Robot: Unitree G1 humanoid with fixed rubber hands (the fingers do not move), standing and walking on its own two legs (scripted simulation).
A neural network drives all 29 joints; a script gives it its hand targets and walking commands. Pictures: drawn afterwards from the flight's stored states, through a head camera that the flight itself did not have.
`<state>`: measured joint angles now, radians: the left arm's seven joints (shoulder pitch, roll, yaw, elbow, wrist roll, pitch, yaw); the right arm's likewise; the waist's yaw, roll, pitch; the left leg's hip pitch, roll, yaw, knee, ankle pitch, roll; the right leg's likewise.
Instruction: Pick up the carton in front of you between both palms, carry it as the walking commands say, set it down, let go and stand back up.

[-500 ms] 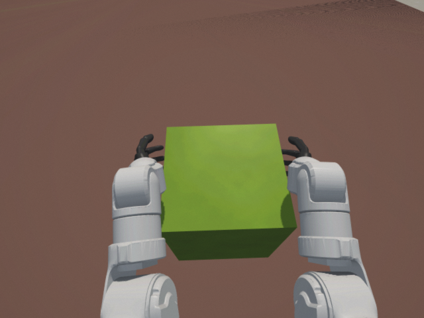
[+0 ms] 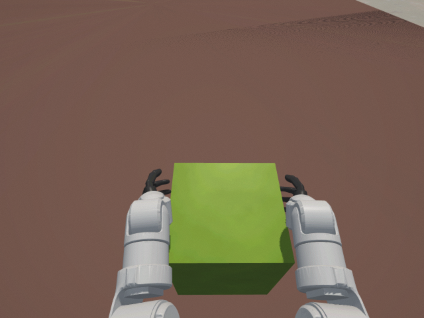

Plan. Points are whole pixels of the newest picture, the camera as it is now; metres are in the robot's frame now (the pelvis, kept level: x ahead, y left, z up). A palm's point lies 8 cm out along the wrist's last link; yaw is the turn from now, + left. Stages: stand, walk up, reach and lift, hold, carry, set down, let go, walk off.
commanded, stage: carry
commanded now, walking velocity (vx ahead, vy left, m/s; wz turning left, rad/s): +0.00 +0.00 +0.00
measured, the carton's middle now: (223, 232) +0.32 +0.01 -0.03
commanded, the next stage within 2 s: hold in 0.50 s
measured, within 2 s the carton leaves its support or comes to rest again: neither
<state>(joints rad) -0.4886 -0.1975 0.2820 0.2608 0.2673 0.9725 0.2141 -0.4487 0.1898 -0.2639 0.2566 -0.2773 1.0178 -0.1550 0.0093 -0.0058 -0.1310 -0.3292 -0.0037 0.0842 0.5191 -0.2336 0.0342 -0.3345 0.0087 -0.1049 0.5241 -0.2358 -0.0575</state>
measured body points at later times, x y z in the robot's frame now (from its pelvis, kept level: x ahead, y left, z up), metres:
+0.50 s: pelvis +0.00 +0.00 +0.00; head -0.03 +0.00 +0.45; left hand +0.30 +0.15 +0.03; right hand +0.30 -0.15 +0.02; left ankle +0.02 +0.10 -0.73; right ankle +0.03 -0.08 -0.73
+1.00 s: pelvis -0.02 +0.01 -0.01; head +0.02 +0.00 +0.44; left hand +0.34 +0.15 +0.00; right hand +0.33 -0.14 -0.03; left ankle +0.02 +0.10 -0.73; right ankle +0.03 -0.08 -0.73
